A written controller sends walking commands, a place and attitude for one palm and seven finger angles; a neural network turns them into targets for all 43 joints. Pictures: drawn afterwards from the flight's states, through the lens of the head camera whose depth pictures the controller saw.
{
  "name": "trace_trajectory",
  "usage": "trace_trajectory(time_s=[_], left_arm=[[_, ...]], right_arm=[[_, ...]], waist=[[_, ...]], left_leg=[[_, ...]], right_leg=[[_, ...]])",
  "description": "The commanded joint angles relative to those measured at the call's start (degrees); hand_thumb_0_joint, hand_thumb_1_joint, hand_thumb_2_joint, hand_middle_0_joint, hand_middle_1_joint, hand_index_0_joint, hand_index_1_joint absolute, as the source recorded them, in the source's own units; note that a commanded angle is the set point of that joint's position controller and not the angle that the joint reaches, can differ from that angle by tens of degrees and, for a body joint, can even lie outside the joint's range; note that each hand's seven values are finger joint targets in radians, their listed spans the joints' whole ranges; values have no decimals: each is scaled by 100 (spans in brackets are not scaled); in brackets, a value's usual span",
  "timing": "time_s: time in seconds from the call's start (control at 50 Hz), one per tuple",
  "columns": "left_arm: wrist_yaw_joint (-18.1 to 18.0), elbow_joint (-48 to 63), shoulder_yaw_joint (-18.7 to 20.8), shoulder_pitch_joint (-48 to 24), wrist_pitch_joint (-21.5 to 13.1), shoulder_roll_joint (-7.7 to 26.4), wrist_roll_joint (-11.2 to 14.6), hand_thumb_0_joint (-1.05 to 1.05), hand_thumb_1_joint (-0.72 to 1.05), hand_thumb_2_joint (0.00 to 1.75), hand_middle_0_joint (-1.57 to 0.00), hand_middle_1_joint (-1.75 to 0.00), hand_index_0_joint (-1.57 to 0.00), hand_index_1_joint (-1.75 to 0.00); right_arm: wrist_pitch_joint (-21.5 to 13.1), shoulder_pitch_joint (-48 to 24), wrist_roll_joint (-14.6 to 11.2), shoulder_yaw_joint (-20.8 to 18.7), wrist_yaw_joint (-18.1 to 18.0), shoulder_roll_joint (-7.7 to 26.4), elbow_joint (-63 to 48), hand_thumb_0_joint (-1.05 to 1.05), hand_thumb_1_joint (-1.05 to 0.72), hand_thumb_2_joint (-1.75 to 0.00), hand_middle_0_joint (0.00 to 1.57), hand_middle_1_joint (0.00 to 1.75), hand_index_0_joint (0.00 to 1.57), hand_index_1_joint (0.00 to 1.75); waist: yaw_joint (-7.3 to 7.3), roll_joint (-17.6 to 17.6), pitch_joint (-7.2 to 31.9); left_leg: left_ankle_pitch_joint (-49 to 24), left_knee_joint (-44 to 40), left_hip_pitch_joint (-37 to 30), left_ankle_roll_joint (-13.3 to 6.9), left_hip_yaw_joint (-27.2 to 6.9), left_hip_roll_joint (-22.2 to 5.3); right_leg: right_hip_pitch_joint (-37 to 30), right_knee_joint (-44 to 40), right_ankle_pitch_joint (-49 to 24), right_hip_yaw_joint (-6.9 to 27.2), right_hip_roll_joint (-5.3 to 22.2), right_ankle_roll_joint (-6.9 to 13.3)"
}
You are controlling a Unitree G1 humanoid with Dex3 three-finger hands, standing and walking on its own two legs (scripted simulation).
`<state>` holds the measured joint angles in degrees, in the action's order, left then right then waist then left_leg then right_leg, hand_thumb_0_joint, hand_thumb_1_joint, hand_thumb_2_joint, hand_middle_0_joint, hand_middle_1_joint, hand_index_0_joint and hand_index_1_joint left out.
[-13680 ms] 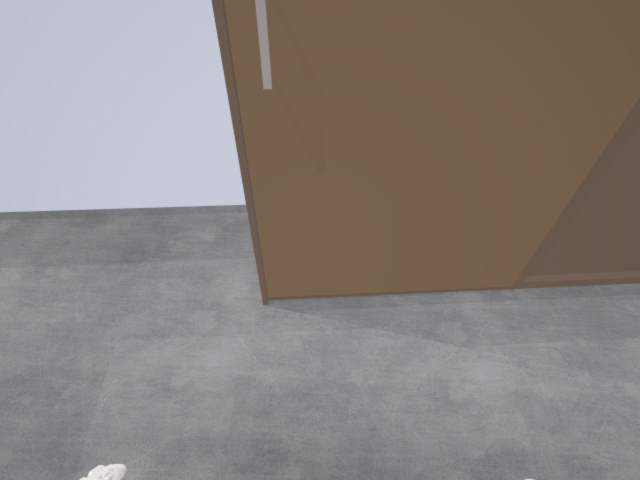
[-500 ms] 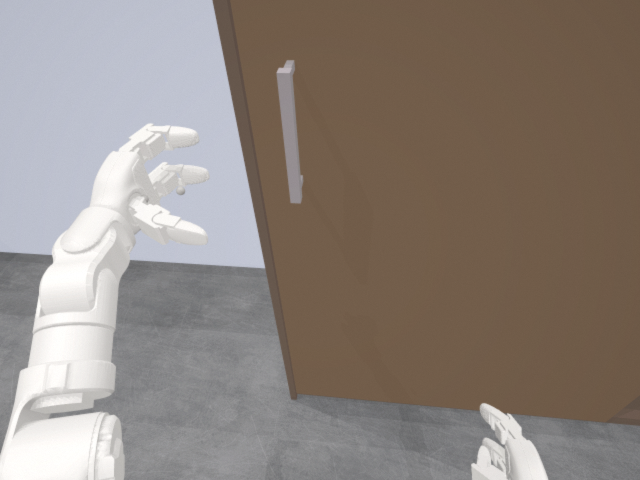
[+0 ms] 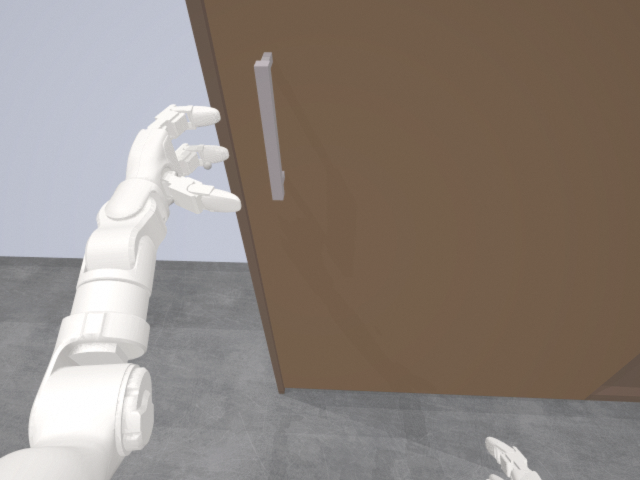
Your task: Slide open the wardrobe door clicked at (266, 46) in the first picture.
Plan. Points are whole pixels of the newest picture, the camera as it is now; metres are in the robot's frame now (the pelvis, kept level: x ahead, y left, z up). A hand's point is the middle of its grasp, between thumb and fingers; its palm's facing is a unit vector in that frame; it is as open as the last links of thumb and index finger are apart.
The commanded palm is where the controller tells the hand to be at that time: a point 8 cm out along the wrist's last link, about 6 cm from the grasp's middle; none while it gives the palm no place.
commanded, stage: move the hooked fingers beside the handle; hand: left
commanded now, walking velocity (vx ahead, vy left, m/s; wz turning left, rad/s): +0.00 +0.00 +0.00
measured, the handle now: (273, 132) +0.52 +0.09 +0.20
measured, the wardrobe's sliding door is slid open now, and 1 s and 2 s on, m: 0.00 0.00 0.00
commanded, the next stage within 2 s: feel for the door with the fingertips in 0.98 s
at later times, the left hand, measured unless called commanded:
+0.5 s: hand (225, 155) +0.46 +0.14 +0.20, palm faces +0.01 -1.00 +0.01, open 13.9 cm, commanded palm +0.43 +0.19 +0.20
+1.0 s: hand (235, 155) +0.45 +0.13 +0.20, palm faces -0.02 -1.00 +0.01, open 13.9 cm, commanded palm +0.43 +0.18 +0.20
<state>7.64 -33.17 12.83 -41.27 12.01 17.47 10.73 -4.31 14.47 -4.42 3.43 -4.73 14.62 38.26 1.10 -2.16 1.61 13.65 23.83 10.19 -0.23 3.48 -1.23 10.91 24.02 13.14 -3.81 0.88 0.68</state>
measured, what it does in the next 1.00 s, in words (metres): stands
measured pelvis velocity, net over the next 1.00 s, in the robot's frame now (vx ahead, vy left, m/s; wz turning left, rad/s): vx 0.00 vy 0.00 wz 0.00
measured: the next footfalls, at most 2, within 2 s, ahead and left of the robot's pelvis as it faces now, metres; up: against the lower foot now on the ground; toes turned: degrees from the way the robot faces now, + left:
none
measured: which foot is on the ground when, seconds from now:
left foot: down 0.00-1.00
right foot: down 0.00-1.00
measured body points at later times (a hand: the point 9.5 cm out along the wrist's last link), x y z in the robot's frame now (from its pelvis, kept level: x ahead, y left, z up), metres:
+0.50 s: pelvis +0.01 +0.00 +0.00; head +0.01 -0.02 +0.45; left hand +0.45 +0.20 +0.20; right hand +0.08 -0.26 -0.12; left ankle -0.01 +0.12 -0.74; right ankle +0.00 -0.11 -0.74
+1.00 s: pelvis +0.00 +0.00 +0.00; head +0.00 -0.01 +0.45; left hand +0.45 +0.18 +0.20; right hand +0.13 -0.24 -0.11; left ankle -0.01 +0.12 -0.74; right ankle +0.00 -0.11 -0.74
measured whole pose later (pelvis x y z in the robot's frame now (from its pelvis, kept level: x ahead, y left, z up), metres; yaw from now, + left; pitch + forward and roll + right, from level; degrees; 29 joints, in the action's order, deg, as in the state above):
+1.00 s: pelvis +0.00 +0.00 +0.00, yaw +0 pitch +2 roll +0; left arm 4.5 -45.9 11.4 -49.9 5.5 14.5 8.6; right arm -4.4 14.9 -3.6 3.1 -3.8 14.1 38.5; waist 1.6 -1.9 2.2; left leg 14.0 25.0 12.8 -0.5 3.7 -1.0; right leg 13.6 25.1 13.3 -3.5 1.1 0.4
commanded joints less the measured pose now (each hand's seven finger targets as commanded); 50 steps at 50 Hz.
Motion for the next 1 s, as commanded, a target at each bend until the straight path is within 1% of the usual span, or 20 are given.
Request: trace_trajectory(time_s=[0.0,0.06,0.12,0.16,0.2,0.24,0.28,0.32,0.36,0.42,0.48,0.52,0.58,0.6,0.64,0.74,0.78,0.9,0.94,0.98], left_arm=[[-9,1003,205,-3164,-540,1149,14,0,-50,30,-30,-120,-30,-120],[-61,828,-104,-3559,-642,718,14,0,-50,30,-30,-120,-30,-120],[-172,448,-53,-3753,-728,771,-27,0,-50,30,-30,-120,-30,-120],[-273,222,71,-3945,-794,884,-96,0,-50,30,-30,-120,-30,-120],[-344,-30,391,-3651,-895,1214,-158,0,-50,30,-30,-120,-30,-120],[-343,-73,336,-3792,-1016,1216,-225,0,-50,30,-30,-120,-30,-120],[-337,55,479,-3728,-1154,1356,-280,0,-50,30,-30,-120,-30,-120],[-286,58,607,-3516,-1228,1498,-258,0,-50,30,-30,-120,-30,-120],[-185,71,445,-3474,-1218,1297,-226,0,-50,30,-30,-120,-30,-120],[-81,180,524,-3424,-1163,1451,-188,0,-50,30,-30,-120,-30,-120],[-1,642,282,-3527,-1133,1122,-117,0,-50,30,-30,-120,-30,-120],[18,923,131,-3526,-1119,956,-59,0,-50,30,-30,-120,-30,-120],[5,591,39,-3364,-901,780,7,0,-50,30,-30,-120,-30,-120],[-26,394,140,-3240,-838,905,-8,0,-50,30,-30,-120,-30,-120],[-97,428,248,-3403,-794,1058,-51,0,-50,30,-30,-120,-30,-120],[-198,757,10,-3865,-1007,868,-104,0,-50,30,-30,-120,-30,-120],[-207,453,-129,-3908,-989,657,-78,0,-50,30,-30,-120,-30,-120],[-326,-23,177,-3569,-1011,947,-175,0,-50,30,-30,-120,-30,-120],[-321,-113,39,-3653,-1015,772,-183,0,-50,30,-30,-120,-30,-120],[-326,-34,129,-3771,-1070,896,-221,0,-50,30,-30,-120,-30,-120]], right_arm=[[-262,-321,-4,-330,-74,707,-726,0,-90,-90,20,30,20,30],[-306,-227,1,-333,-61,659,-640,0,-90,-90,20,30,20,30],[-310,-96,28,-353,-58,708,-543,0,-90,-90,20,30,20,30],[-317,28,57,-364,-43,710,-465,0,-90,-90,20,30,20,30],[-287,84,82,-380,-22,741,-484,0,-90,-90,20,30,20,30],[-273,136,82,-370,-19,729,-503,0,-90,-90,20,30,20,30],[-280,172,91,-390,6,721,-562,0,-90,-90,20,30,20,30],[-267,178,85,-393,12,736,-619,0,-90,-90,20,30,20,30],[-272,168,60,-407,19,734,-637,0,-90,-90,20,30,20,30],[-259,167,35,-424,-1,769,-667,0,-90,-90,20,30,20,30],[-309,135,34,-439,15,720,-690,0,-90,-90,20,30,20,30],[-324,74,20,-444,20,715,-702,0,-90,-90,20,30,20,30],[-318,63,14,-426,9,726,-592,0,-90,-90,20,30,20,30],[-301,57,17,-429,0,746,-575,0,-90,-90,20,30,20,30],[-280,30,32,-410,-8,741,-577,0,-90,-90,20,30,20,30],[-294,-61,35,-381,-13,674,-630,0,-90,-90,20,30,20,30],[-300,-58,32,-361,-14,658,-570,0,-90,-90,20,30,20,30],[-224,1,73,-357,13,706,-588,0,-90,-90,20,30,20,30],[-208,0,64,-342,15,679,-604,0,-90,-90,20,30,20,30],[-200,32,71,-362,17,683,-610,0,-90,-90,20,30,20,30]], waist=[[21,250,1645],[131,138,1604],[146,313,1549],[142,282,1654],[20,376,1739],[57,518,1764],[-24,288,1998],[-65,390,2017],[-12,433,1865],[-9,389,1869],[34,66,2023],[61,97,2051],[117,305,1650],[81,357,1485],[84,381,1566],[117,92,1860],[172,184,1689],[29,426,1795],[79,502,1625],[64,356,1732]], left_leg=[[-1509,-113,-645,-203,-259,81],[-1509,-67,-726,-193,-267,86],[-1429,-88,-604,-198,-300,72],[-1465,-60,-576,-189,-295,85],[-1507,-79,-477,-200,-269,86],[-1524,-82,-357,-223,-217,91],[-1677,-60,-442,-213,-178,93],[-1815,-58,-398,-223,-158,86],[-1736,-65,-387,-233,-118,73],[-1651,-78,-402,-247,-107,75],[-1873,3,-644,-238,-118,82],[-1971,29,-767,-240,-142,73],[-1596,-9,-606,-227,-180,72],[-1458,-17,-520,-240,-172,81],[-1353,-40,-437,-246,-184,102],[-1522,14,-728,-214,-259,84],[-1444,12,-686,-195,-286,77],[-1568,-17,-502,-193,-279,81],[-1460,-29,-414,-204,-254,68],[-1506,-7,-439,-204,-229,80]], right_leg=[[-370,-205,-1706,163,-87,68],[-167,-190,-1703,157,-101,69],[-131,-186,-1600,148,-102,63],[-126,-148,-1647,164,-102,68],[-293,-137,-1687,170,-97,66],[-417,-99,-1857,203,-83,49],[-533,-37,-2047,229,-82,73],[-692,-26,-2241,222,-86,69],[-597,-49,-2250,220,-101,57],[-591,-96,-2166,228,-103,50],[-508,-59,-2308,213,-121,70],[-483,-65,-2331,195,-133,68],[-194,-142,-1967,155,-155,50],[-164,-189,-1813,151,-144,49],[-203,-185,-1736,187,-121,39],[-171,-116,-1744,186,-122,76],[-34,-116,-1669,163,-138,73],[-276,-71,-1795,153,-108,77],[-179,-75,-1755,160,-107,62],[-219,-60,-1823,186,-101,72]])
